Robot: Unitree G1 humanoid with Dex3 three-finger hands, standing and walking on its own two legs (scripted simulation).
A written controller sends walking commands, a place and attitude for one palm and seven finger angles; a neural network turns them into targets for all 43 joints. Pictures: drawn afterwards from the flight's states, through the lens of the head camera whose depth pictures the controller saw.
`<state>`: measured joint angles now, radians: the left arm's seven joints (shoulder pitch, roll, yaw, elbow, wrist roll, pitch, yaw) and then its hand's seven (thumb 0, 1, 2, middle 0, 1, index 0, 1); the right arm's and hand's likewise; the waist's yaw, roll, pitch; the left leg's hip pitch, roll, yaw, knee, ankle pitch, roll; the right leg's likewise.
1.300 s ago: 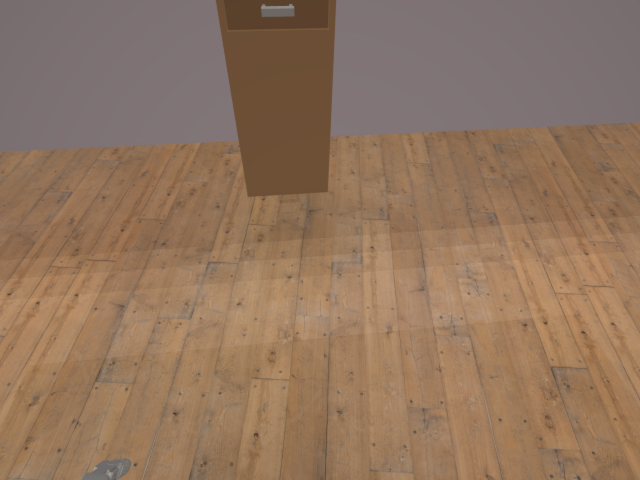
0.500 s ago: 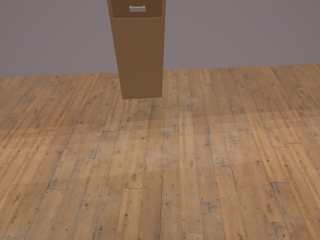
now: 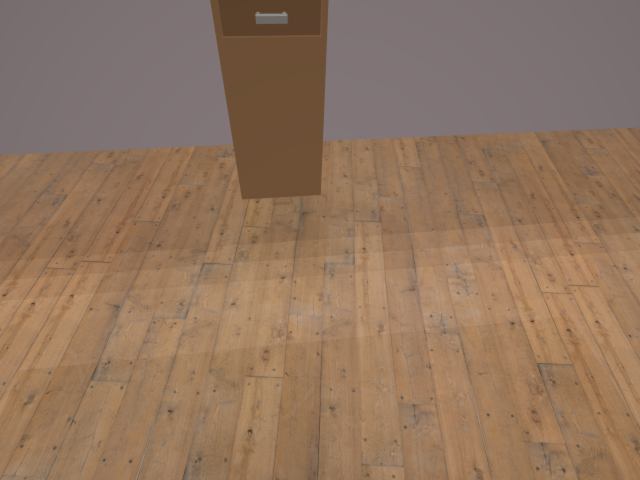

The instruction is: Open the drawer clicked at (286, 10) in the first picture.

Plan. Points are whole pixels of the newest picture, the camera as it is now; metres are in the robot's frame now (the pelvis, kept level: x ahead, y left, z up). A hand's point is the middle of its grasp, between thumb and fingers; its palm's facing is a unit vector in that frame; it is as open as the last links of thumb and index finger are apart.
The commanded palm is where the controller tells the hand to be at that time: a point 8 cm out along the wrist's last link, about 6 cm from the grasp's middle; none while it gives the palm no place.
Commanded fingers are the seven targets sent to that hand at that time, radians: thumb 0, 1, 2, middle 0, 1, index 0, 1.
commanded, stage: look at it before walking up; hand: left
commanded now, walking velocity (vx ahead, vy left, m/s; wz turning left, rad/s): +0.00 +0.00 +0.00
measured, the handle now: (271, 16) +1.44 +0.24 +0.03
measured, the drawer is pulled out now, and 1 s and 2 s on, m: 0.00 0.00 0.00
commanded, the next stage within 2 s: walk to a spot facing it in 0.24 s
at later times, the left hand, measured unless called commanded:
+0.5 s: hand out of the picture +0.06 +0.23 -0.17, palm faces -0.03 -0.95 -0.30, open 7.3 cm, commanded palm none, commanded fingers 0.00 0.90 0.90 -0.20 -0.30 -0.20 -0.30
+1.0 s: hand out of the picture +0.10 +0.21 -0.20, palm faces -0.09 -0.99 -0.12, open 7.3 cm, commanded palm none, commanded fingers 0.00 0.90 0.90 -0.20 -0.30 -0.20 -0.30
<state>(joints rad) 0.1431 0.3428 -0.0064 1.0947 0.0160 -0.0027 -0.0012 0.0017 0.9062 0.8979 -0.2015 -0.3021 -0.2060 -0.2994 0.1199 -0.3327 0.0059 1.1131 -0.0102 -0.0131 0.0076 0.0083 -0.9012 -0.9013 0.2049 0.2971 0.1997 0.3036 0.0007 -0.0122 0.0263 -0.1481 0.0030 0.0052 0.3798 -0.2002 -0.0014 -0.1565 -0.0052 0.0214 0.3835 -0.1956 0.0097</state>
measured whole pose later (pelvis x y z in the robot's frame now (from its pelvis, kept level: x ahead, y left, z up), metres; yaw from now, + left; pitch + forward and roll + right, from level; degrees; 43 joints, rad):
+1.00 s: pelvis +0.17 +0.04 -0.02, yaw -10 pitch -1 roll -1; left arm 0.45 0.16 0.05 1.18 0.03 0.00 0.00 0.00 0.91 0.90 -0.20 -0.30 -0.20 -0.30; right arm 0.23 -0.15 -0.03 1.02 -0.02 -0.09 0.00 0.01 -0.90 -0.90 0.20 0.30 0.20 0.30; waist 0.01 -0.05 0.02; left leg -0.24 0.05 0.19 0.62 -0.37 0.05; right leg -0.33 -0.01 0.03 1.09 -0.43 -0.03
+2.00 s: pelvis +0.63 +0.00 -0.01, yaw -28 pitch -1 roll -2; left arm 0.32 0.19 0.08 1.09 0.03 0.00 -0.02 0.00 0.91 0.90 -0.20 -0.30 -0.20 -0.30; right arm 0.19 -0.14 -0.05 0.99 -0.02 -0.10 -0.03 -0.02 -0.96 -0.90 0.21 0.30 0.20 0.30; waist 0.03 -0.04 0.05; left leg -0.22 0.12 0.27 0.51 -0.25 0.03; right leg -0.48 -0.06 -0.06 1.21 -0.35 0.00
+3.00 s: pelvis +0.71 -0.06 +0.00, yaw -15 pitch +1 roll -1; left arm 0.15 0.26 0.10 0.95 0.01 0.06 0.02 0.00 0.91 0.90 -0.19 -0.30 -0.20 -0.30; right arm 0.24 -0.20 -0.06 0.95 -0.02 0.02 0.00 0.01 -0.90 -0.90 0.20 0.30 0.20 0.30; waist -0.03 0.00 0.06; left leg -0.30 -0.02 0.00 0.46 -0.18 0.04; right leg -0.45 -0.07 -0.01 0.97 -0.41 0.10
